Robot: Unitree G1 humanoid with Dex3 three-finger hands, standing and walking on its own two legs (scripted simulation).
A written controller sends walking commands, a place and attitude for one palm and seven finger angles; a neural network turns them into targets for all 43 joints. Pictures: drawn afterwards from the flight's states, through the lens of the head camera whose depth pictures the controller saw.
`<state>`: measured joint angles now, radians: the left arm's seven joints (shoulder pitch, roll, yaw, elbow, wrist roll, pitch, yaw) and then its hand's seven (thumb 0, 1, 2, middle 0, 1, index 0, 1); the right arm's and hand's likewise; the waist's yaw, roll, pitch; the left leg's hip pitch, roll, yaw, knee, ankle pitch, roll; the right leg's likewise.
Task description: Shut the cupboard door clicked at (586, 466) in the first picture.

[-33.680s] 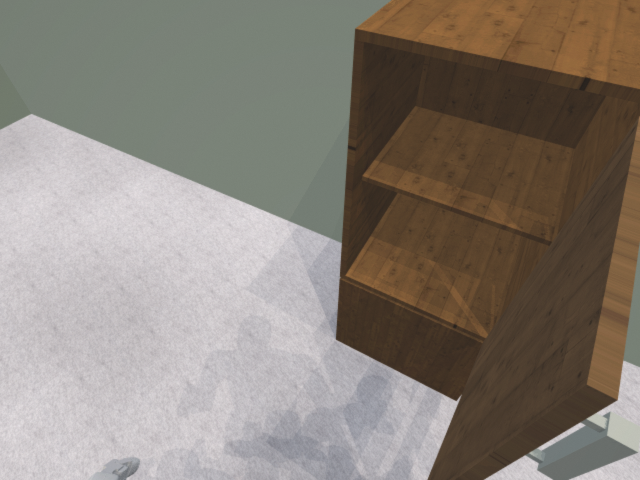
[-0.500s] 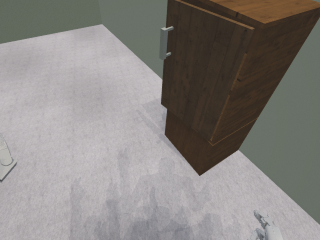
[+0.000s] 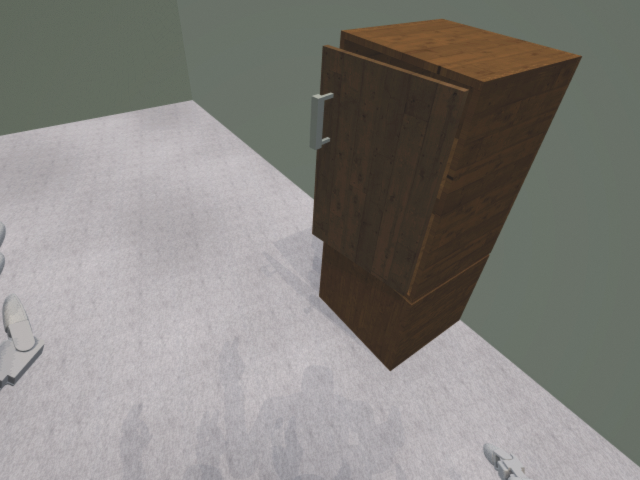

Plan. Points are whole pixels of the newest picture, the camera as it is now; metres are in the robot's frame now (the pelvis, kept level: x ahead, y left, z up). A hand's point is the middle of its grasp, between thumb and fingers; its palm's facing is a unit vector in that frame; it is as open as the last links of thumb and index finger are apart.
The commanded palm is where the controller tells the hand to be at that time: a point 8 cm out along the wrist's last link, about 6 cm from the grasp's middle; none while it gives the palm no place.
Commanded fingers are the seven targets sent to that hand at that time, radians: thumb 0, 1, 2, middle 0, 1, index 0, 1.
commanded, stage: stop stepping back and stand still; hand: left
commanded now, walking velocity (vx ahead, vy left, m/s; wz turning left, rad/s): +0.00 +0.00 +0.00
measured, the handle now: (322, 120) +0.96 +0.01 +0.06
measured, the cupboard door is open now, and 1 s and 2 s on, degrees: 9 9 9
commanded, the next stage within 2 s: let the arm hang, fingers relaxed in 0.26 s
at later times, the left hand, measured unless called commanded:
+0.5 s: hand (91, 435) +0.19 +0.28 -0.01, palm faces +0.14 -0.88 -0.46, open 7.4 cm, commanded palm none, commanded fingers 0.00 0.90 0.90 -0.20 -0.30 -0.20 -0.30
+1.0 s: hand out of the picture -0.05 +0.25 -0.15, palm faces +0.02 -0.95 -0.32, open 7.3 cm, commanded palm none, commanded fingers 0.00 0.90 0.90 -0.20 -0.30 -0.20 -0.30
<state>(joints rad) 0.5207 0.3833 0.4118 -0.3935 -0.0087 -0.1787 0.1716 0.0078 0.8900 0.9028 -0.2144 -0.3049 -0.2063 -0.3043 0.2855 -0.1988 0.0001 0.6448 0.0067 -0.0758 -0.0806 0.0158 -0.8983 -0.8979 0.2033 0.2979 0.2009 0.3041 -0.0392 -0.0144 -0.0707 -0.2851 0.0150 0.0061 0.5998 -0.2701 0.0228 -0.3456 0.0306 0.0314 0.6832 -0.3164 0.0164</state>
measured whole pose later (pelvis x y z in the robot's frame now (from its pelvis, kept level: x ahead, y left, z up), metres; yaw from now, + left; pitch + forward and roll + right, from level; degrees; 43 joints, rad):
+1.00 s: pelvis -0.01 +0.01 +0.01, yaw +1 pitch -1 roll -1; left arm 0.34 0.31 0.02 1.10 0.02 0.02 0.00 0.00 0.92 0.90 -0.21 -0.30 -0.20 -0.30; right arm 0.27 -0.27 -0.03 1.06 -0.01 0.02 -0.01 0.01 -0.90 -0.90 0.20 0.30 0.20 0.30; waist 0.01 0.02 0.03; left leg -0.27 -0.01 0.02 0.45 -0.15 0.03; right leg -0.20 0.01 0.03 0.44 -0.22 0.00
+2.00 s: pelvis +0.03 -0.01 +0.02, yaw +0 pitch -1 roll +0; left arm 0.15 0.32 0.01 1.14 0.01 -0.01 0.01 0.00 0.91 0.90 -0.21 -0.30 -0.20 -0.30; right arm 0.12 -0.31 -0.01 1.12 -0.01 0.00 -0.01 0.01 -0.90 -0.90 0.20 0.30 0.20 0.30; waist 0.00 0.01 0.04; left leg -0.15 0.01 0.02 0.33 -0.16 0.00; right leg -0.07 0.03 0.03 0.31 -0.21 -0.02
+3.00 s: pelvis +0.00 -0.02 +0.00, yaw +26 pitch +2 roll +0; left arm 0.17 0.23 0.07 0.89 0.03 0.02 0.03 0.00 0.91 0.90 -0.20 -0.30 -0.20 -0.30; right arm 0.22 -0.23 -0.09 0.96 -0.02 0.07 0.00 0.01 -0.90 -0.90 0.20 0.30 0.20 0.30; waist -0.02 0.03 0.07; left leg -0.49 -0.08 -0.15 0.71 -0.33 -0.02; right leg -0.26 -0.01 -0.01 0.53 -0.31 0.00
